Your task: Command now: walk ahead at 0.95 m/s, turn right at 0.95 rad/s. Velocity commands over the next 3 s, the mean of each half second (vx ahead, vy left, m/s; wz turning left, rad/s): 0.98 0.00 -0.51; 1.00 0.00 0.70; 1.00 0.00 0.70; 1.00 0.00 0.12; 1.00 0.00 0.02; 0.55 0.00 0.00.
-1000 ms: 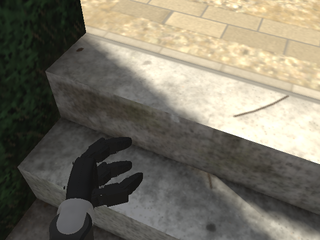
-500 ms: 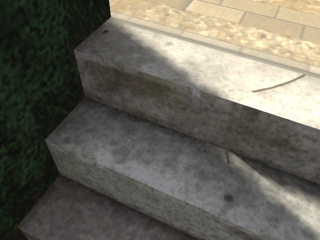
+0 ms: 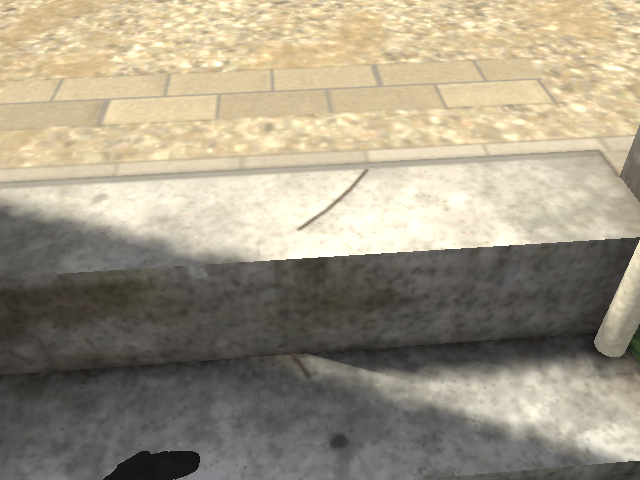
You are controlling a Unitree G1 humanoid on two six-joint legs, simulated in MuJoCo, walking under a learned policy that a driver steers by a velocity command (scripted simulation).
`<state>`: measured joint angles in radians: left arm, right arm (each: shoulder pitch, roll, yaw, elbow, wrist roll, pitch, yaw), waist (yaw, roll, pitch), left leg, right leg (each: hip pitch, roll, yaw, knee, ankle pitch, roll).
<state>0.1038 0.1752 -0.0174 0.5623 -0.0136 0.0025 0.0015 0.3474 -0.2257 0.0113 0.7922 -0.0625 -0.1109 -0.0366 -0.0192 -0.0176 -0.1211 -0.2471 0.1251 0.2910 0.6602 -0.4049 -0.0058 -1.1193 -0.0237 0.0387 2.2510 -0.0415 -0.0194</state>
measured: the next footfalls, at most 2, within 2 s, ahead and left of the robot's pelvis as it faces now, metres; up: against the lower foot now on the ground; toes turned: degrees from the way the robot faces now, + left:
right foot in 0.36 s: +0.06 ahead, -0.29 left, +0.02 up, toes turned -23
left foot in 0.66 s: +0.03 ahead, -0.06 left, +0.01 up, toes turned +8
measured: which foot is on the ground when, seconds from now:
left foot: down 0.00-0.34, up 0.36-0.64, down 0.66-0.84, up 0.86-1.00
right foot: up 0.00-0.34, down 0.36-0.62, up 0.64-0.88, down 0.90-1.00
